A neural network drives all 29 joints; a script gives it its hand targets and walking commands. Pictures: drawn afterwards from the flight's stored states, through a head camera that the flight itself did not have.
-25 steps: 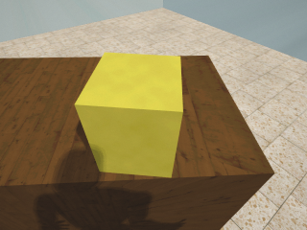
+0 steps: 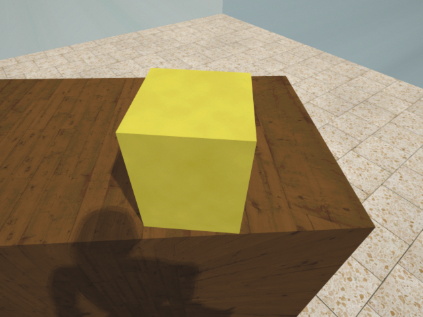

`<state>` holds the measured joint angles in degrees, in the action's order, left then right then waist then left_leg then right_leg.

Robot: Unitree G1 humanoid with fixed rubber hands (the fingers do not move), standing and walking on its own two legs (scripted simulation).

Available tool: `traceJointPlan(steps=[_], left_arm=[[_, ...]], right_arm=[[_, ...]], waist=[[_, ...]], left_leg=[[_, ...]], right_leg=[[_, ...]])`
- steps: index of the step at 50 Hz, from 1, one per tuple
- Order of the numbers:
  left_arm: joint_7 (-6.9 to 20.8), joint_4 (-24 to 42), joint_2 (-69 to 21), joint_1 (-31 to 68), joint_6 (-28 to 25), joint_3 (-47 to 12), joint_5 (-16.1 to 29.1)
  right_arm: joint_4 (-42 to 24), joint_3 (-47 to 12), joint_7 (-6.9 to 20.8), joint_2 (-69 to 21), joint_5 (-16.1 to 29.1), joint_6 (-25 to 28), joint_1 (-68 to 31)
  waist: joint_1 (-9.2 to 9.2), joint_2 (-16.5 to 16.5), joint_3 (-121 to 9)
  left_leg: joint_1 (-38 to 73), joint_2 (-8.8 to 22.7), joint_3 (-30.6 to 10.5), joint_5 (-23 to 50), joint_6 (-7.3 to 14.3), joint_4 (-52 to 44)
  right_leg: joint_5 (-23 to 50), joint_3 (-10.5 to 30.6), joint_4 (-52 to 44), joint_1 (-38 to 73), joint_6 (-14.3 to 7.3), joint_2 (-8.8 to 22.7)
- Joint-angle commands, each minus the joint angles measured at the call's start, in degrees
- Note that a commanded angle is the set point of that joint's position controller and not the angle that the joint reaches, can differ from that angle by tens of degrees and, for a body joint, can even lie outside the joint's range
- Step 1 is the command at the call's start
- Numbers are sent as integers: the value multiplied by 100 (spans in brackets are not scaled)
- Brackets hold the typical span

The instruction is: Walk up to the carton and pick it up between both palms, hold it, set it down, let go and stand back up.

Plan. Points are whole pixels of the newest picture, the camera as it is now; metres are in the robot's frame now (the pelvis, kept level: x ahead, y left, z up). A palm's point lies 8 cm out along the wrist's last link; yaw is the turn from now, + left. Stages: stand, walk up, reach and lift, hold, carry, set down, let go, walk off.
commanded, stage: stand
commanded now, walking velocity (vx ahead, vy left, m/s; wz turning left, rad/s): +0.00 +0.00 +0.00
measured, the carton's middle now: (195, 151) +0.42 +0.03 +0.12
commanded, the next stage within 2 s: none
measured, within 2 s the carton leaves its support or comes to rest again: neither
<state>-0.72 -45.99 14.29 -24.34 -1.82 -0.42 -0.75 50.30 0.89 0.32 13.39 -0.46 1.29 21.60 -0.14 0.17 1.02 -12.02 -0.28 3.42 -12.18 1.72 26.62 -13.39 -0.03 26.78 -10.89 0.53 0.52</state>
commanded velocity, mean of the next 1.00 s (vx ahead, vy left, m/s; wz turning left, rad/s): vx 0.00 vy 0.00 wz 0.00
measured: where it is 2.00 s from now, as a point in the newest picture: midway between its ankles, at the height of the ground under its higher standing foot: outside the picture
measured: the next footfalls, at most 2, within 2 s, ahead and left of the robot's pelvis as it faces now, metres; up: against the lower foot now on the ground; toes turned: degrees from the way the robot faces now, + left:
none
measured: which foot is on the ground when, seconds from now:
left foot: down 0.00-1.00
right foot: down 0.00-1.00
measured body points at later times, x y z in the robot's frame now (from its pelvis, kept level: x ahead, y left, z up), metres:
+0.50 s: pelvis +0.00 +0.00 +0.00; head +0.00 +0.00 +0.45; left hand +0.00 +0.25 -0.14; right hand +0.01 -0.25 -0.15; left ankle +0.03 +0.10 -0.74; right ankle +0.01 -0.13 -0.74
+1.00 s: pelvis +0.01 -0.01 +0.00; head +0.01 -0.01 +0.45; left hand +0.01 +0.24 -0.14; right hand +0.00 -0.25 -0.15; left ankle +0.03 +0.10 -0.74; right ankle +0.01 -0.13 -0.74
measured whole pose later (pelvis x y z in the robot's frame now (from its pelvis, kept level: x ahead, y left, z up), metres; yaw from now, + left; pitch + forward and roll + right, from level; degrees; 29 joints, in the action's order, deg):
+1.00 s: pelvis +0.01 -0.01 +0.00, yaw -1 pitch -2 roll +0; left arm -2.0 -55.7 11.8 -21.8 -1.3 -1.0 -0.1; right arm 57.8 -0.3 -1.4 11.4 0.0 0.7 20.7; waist -0.3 0.2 1.2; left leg -11.2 0.2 3.3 -11.7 0.9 24.6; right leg -12.8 0.9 25.0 -10.4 0.1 -0.2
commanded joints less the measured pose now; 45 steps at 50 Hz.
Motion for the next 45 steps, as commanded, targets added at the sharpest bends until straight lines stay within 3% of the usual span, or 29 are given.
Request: traceJointPlan(steps=[1,45], left_arm=[[-55,256,761,-273,-116,209,6],[-162,-736,488,-135,-26,103,61]], right_arm=[[-300,199,-51,814,9,95,185],[519,32,-204,517,45,10,254]], waist=[[5,46,426],[-4,-7,384]], left_leg=[[-353,656,-929,-685,26,-827],[-30,649,-762,-90,-67,-778]], right_leg=[[-174,555,-520,-281,-140,457],[191,624,-686,-296,-132,481]])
